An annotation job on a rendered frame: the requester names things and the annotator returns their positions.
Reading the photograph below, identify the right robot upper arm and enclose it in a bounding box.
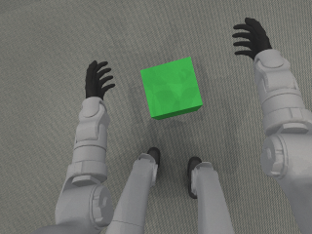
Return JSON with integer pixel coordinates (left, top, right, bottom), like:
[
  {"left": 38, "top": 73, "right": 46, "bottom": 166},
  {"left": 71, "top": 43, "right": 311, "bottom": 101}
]
[{"left": 260, "top": 133, "right": 312, "bottom": 234}]

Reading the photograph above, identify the carton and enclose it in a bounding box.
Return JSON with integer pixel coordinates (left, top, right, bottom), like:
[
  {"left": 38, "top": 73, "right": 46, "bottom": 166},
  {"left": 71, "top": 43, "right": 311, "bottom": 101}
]
[{"left": 140, "top": 57, "right": 203, "bottom": 120}]

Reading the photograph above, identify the robot left forearm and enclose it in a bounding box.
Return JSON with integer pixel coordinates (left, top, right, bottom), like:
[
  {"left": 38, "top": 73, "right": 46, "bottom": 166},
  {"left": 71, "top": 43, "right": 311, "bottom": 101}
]
[{"left": 55, "top": 97, "right": 110, "bottom": 223}]

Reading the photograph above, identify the right robot hand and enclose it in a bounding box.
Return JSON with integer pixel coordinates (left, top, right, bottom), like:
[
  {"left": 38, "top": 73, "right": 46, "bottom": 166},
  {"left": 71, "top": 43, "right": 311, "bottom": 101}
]
[{"left": 232, "top": 18, "right": 272, "bottom": 61}]

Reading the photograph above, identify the robot right shin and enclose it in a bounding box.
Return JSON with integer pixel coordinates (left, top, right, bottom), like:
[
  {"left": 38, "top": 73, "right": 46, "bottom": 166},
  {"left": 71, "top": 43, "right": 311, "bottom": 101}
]
[{"left": 194, "top": 162, "right": 218, "bottom": 176}]

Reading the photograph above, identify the left robot hand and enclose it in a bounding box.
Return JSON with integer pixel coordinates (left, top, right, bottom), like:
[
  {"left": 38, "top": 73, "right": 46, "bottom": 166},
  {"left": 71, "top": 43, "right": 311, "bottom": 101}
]
[{"left": 85, "top": 60, "right": 115, "bottom": 100}]

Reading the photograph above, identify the left robot upper arm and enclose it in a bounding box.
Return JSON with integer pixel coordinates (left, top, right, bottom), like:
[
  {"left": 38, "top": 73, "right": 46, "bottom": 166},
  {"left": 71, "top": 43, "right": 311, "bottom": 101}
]
[{"left": 30, "top": 184, "right": 114, "bottom": 234}]

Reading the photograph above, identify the robot right forearm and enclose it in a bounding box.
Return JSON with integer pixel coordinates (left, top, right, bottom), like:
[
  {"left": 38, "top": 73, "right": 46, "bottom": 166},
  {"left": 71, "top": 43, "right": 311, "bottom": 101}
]
[{"left": 253, "top": 49, "right": 312, "bottom": 137}]

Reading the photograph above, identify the robot left foot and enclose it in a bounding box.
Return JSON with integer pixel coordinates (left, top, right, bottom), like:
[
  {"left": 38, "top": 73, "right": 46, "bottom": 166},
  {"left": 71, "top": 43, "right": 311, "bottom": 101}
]
[{"left": 147, "top": 147, "right": 161, "bottom": 170}]

